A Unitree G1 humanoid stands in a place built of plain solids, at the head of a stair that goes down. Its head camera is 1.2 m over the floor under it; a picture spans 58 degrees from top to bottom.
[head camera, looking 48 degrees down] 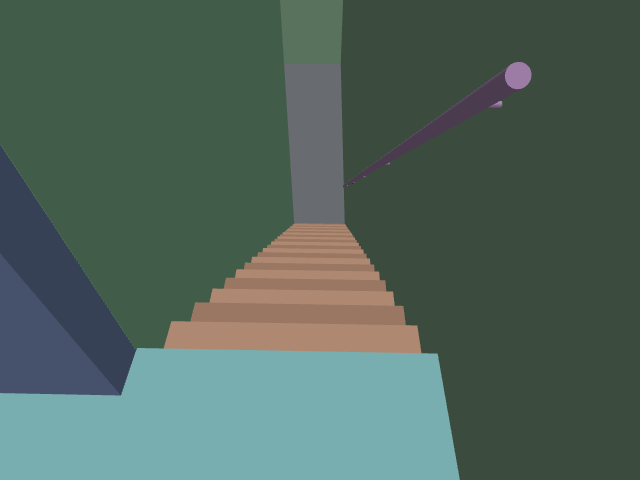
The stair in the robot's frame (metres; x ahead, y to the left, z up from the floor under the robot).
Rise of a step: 0.20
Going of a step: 0.22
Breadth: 0.91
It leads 1 degrees to the right of straight ahead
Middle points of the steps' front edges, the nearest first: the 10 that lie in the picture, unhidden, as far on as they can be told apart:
0.63 0.10 0.00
0.85 0.10 -0.20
1.06 0.09 -0.39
1.28 0.09 -0.59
1.49 0.08 -0.79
1.71 0.08 -0.99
1.93 0.07 -1.18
2.14 0.07 -1.38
2.36 0.07 -1.58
2.57 0.06 -1.77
